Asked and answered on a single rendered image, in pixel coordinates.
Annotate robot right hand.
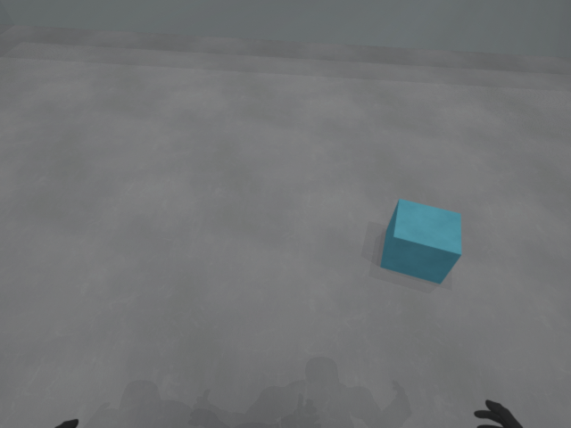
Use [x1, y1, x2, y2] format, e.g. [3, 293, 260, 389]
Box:
[474, 400, 523, 428]

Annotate carton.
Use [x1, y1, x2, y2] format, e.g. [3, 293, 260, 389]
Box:
[380, 199, 461, 284]

